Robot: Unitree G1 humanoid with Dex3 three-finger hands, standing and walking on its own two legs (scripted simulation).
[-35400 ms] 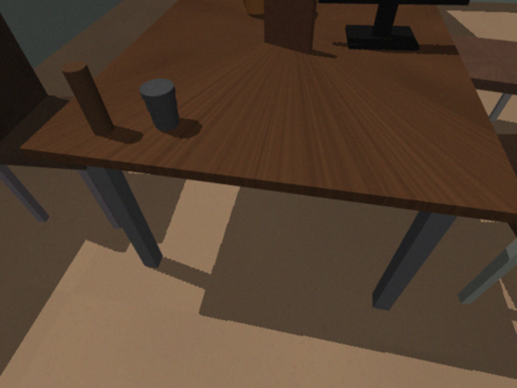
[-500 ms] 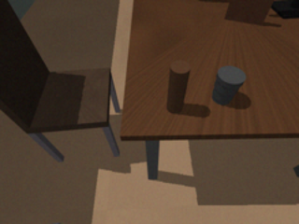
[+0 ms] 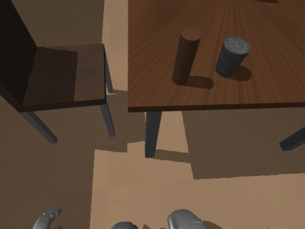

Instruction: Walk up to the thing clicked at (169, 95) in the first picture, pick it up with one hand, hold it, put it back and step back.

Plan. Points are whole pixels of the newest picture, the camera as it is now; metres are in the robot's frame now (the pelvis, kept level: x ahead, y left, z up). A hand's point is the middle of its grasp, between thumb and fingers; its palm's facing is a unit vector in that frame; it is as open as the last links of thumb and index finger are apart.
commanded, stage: step back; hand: right
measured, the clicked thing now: (229, 59) +0.62 -0.24 +0.03
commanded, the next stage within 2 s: none
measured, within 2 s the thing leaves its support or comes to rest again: neither
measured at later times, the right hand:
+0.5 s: hand out of the picture -0.03 -0.28 -0.16, palm faces -0.07 +0.90 -0.42, open 7.4 cm
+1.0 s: hand out of the picture -0.17 -0.34 -0.15, palm faces +0.00 +0.91 -0.40, open 7.4 cm
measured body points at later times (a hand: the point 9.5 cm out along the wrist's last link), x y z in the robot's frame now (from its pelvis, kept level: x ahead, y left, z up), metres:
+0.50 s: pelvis -0.12 -0.01 -0.02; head -0.06 +0.00 +0.43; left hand +0.02 +0.30 -0.12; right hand -0.02 -0.33 -0.13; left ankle -0.13 +0.11 -0.74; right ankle -0.05 -0.13 -0.73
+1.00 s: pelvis -0.28 -0.06 -0.01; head -0.23 -0.07 +0.44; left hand -0.19 +0.25 -0.12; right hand -0.17 -0.38 -0.13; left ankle -0.24 +0.09 -0.67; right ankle -0.26 -0.17 -0.73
